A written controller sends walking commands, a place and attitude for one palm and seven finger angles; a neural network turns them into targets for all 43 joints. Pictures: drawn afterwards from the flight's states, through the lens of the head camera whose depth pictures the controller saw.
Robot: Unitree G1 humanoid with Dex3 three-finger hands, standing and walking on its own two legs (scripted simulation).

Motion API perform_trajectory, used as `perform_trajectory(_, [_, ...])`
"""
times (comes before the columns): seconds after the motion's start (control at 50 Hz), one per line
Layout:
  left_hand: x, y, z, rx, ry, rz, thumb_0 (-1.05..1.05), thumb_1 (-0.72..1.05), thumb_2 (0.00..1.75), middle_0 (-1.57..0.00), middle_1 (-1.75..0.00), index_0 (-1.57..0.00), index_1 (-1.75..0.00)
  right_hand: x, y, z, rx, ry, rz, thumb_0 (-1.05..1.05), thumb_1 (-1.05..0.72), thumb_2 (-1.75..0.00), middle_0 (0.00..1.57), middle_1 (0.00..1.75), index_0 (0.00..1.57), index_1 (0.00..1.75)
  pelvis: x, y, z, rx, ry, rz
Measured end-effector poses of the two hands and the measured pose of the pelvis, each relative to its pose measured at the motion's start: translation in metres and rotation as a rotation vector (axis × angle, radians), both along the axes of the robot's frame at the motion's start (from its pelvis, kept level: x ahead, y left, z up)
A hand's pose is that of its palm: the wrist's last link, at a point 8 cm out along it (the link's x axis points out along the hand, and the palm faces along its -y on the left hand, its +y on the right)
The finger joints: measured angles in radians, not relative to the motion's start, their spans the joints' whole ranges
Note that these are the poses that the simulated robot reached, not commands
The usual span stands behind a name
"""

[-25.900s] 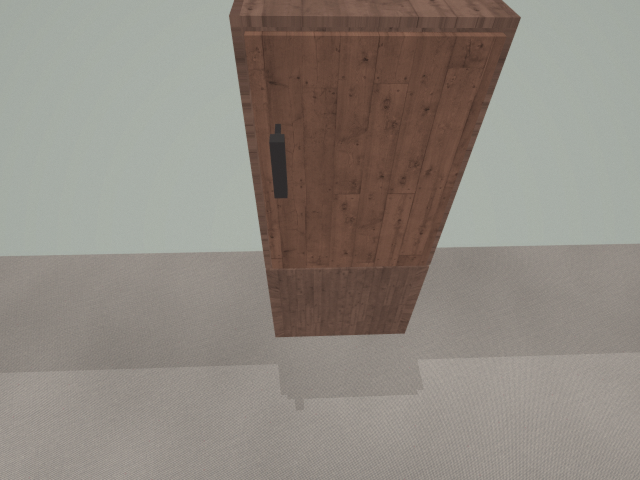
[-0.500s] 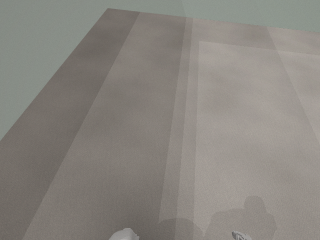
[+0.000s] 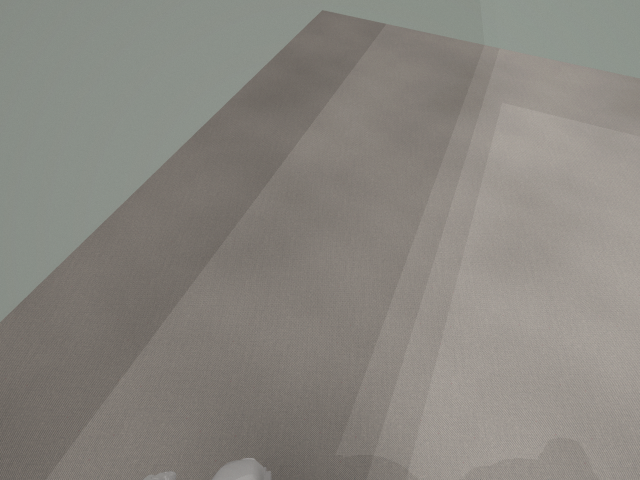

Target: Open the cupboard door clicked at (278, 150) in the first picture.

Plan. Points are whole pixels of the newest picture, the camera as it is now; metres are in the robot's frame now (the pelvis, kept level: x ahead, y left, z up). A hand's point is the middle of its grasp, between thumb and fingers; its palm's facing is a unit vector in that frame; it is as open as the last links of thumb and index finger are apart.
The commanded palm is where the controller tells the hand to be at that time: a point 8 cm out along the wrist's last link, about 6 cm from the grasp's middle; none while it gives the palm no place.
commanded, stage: turn to face it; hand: left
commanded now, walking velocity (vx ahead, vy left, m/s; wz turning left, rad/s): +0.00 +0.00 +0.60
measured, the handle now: out of the picture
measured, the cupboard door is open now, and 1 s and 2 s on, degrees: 44 44 44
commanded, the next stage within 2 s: none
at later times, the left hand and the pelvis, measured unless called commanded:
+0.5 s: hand out of the picture +0.11 +0.19 -0.16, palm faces +0.28 -0.91 -0.31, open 7.4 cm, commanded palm none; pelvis +0.07 -0.04 -0.01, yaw +17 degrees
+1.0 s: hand out of the picture +0.00 +0.18 -0.18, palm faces +0.59 -0.76 -0.25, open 7.4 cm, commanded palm none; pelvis +0.08 -0.04 -0.01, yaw +35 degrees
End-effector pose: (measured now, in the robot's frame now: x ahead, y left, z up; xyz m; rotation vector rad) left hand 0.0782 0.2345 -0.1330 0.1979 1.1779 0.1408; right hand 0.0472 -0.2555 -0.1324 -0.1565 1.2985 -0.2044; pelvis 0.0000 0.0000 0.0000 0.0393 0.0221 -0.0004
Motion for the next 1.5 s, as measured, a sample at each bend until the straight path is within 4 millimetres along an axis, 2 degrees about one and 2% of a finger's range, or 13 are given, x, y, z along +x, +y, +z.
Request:
perform_trajectory(0.12, [-0.016,0.024,-0.025,-0.022,0.051,0.104,0.01,0.91,0.9,-0.21,-0.3,-0.2,-0.3,0.093,0.011,0.002,-0.051,-0.119,0.164,0.0,-0.91,-0.9,0.2,0.3,0.19,0.3,0.023,0.012,-0.017,-0.027,0.004,0.079])
perform_trajectory(0.2, [-0.02,0.039,-0.028,0.008,0.106,0.153,0.01,0.91,0.9,-0.21,-0.3,-0.2,-0.3,0.127,0.02,0.009,-0.065,-0.18,0.216,0.0,-0.91,-0.9,0.2,0.3,0.2,0.3,0.032,0.011,-0.017,-0.033,0.005,0.114])
perform_trajectory(0.32, [0.001,0.039,-0.005,0.035,0.041,0.209,0.01,0.91,0.9,-0.2,-0.3,-0.2,-0.3,0.142,0.018,0.009,-0.042,-0.136,0.274,0.0,-0.9,-0.9,0.2,0.3,0.2,0.3,0.046,-0.003,-0.006,-0.043,0.005,0.174])
perform_trajectory(0.44, [0.016,0.015,0.007,0.083,-0.038,0.244,0.01,0.91,0.9,-0.2,-0.3,-0.2,-0.3,0.157,-0.002,-0.015,0.015,-0.083,0.305,0.0,-0.9,-0.9,0.2,0.3,0.2,0.3,0.063,-0.032,-0.014,-0.026,0.001,0.249])
perform_trajectory(0.5, [0.009,-0.002,0.012,0.098,-0.042,0.272,0.01,0.91,0.9,-0.2,-0.3,-0.2,-0.3,0.169,-0.012,-0.024,0.029,-0.058,0.327,0.0,-0.9,-0.9,0.2,0.3,0.2,0.3,0.068,-0.043,-0.014,-0.014,-0.01,0.294])
perform_trajectory(0.6, [-0.015,-0.03,0.016,0.066,0.019,0.35,0.01,0.91,0.9,-0.2,-0.3,-0.2,-0.3,0.19,-0.014,-0.014,0.04,-0.035,0.378,0.0,-0.91,-0.9,0.2,0.3,0.2,0.3,0.077,-0.052,-0.002,0.001,-0.009,0.363])
perform_trajectory(0.76, [-0.058,-0.054,0.001,-0.007,0.068,0.503,0.01,0.91,0.9,-0.21,-0.3,-0.2,-0.3,0.229,0.017,-0.001,0.023,-0.032,0.536,0.0,-0.91,-0.9,0.2,0.3,0.2,0.3,0.083,-0.053,0.0,-0.004,-0.005,0.483])
perform_trajectory(0.86, [-0.099,-0.046,-0.024,-0.042,0.111,0.604,0.01,0.91,0.9,-0.21,-0.3,-0.2,-0.3,0.258,0.056,0.0,0.006,-0.122,0.647,0.0,-0.91,-0.9,0.2,0.3,0.2,0.3,0.079,-0.039,-0.016,-0.032,-0.008,0.554])
perform_trajectory(0.92, [-0.113,-0.037,-0.029,-0.035,0.15,0.644,0.01,0.91,0.9,-0.21,-0.3,-0.2,-0.3,0.263,0.069,0.004,-0.003,-0.154,0.686,0.0,-0.91,-0.9,0.2,0.3,0.2,0.3,0.079,-0.037,-0.017,-0.031,-0.01,0.58])
perform_trajectory(1.1, [-0.087,-0.017,0.0,0.029,0.036,0.696,0.01,0.91,0.9,-0.2,-0.3,-0.2,-0.3,0.26,0.063,0.007,-0.012,-0.083,0.743,0.0,-0.9,-0.9,0.2,0.3,0.2,0.3,0.088,-0.045,-0.002,-0.05,-0.012,0.667])
perform_trajectory(1.24, [-0.057,-0.033,0.011,0.103,-0.059,0.719,0.01,0.91,0.9,-0.2,-0.3,-0.2,-0.3,0.279,0.038,-0.019,0.012,-0.019,0.764,0.0,-0.9,-0.9,0.2,0.3,0.2,0.3,0.109,-0.068,-0.013,-0.031,-0.01,0.756])
perform_trajectory(1.38, [-0.071,-0.078,0.016,0.06,-0.014,0.81,0.01,0.91,0.9,-0.2,-0.3,-0.2,-0.3,0.306,0.045,-0.011,0.016,0.003,0.837,0.0,-0.91,-0.9,0.2,0.3,0.2,0.3,0.118,-0.076,-0.001,-0.002,-0.019,0.858])
perform_trajectory(1.5, [-0.102,-0.107,0.003,-0.003,0.012,0.927,0.01,0.91,0.9,-0.21,-0.3,-0.2,-0.3,0.322,0.083,-0.001,0.007,-0.011,0.965,0.0,-0.91,-0.9,0.2,0.3,0.2,0.3,0.119,-0.074,0.0,0.003,-0.019,0.95])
